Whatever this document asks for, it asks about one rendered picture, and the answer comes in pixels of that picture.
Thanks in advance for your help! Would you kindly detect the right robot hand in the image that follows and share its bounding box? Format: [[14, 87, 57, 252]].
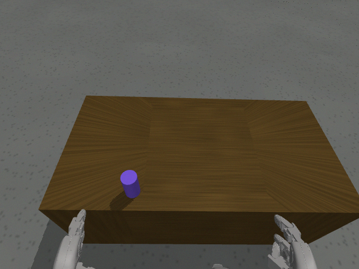
[[268, 215, 317, 269]]

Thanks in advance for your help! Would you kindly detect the left robot hand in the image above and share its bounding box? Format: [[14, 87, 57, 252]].
[[53, 209, 95, 269]]

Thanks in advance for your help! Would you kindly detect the can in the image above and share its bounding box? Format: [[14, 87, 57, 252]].
[[120, 170, 140, 198]]

